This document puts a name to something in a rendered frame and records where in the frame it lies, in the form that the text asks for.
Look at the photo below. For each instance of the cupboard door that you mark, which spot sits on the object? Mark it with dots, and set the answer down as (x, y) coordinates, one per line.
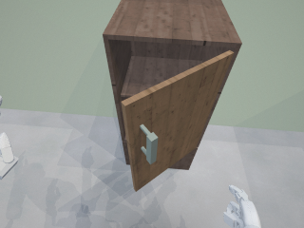
(176, 110)

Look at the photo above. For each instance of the robot right hand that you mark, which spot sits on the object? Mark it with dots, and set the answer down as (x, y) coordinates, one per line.
(245, 213)

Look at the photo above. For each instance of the handle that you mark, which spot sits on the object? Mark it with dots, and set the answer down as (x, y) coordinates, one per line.
(151, 145)

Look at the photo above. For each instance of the robot left hand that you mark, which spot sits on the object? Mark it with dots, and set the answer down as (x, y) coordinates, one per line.
(7, 160)

